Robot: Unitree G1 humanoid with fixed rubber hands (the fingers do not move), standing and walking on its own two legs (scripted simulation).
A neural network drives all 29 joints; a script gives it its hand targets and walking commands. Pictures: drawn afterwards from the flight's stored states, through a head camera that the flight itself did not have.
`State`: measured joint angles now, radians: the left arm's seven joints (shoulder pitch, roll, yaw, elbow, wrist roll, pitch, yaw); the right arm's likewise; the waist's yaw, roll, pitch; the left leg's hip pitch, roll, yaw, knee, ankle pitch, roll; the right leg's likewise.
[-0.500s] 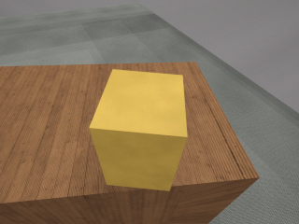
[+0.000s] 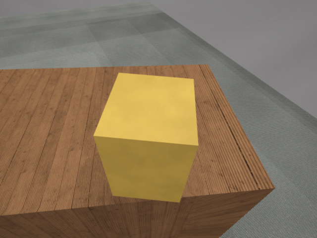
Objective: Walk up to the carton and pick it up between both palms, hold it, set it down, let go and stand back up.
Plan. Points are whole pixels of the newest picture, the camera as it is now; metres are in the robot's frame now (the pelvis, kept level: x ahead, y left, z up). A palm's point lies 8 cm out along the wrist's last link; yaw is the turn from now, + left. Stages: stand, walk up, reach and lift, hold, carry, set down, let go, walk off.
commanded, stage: stand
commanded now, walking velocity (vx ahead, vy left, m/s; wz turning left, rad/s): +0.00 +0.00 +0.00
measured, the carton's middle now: (150, 140) +0.38 +0.03 +0.05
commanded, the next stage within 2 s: none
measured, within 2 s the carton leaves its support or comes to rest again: neither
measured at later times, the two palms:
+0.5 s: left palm out of the picture +0.04 +0.29 -0.13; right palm out of the picture +0.05 -0.29 -0.12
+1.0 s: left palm out of the picture +0.04 +0.29 -0.13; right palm out of the picture +0.05 -0.29 -0.12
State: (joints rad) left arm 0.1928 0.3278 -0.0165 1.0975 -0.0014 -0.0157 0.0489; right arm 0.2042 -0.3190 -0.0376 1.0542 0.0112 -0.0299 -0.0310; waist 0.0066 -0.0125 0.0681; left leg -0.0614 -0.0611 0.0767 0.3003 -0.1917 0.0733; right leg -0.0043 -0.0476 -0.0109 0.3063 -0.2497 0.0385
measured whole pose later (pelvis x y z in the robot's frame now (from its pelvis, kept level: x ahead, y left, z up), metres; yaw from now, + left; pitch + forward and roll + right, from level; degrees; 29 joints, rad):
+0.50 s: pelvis +0.00 +0.00 +0.00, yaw +0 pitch -3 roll +0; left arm 0.19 0.33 -0.02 1.10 0.00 -0.02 0.05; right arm 0.21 -0.32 -0.04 1.05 0.01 -0.03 -0.03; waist 0.01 -0.01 0.06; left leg -0.06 -0.06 0.08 0.30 -0.20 0.07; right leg 0.00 -0.05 -0.01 0.31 -0.25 0.04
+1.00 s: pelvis +0.00 +0.00 +0.00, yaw +0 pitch -3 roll +0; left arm 0.19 0.33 -0.01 1.10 0.00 -0.01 0.05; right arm 0.20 -0.32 -0.04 1.06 0.01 -0.03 -0.03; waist 0.01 -0.01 0.07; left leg -0.06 -0.06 0.08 0.30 -0.20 0.07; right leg 0.00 -0.05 -0.01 0.31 -0.25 0.04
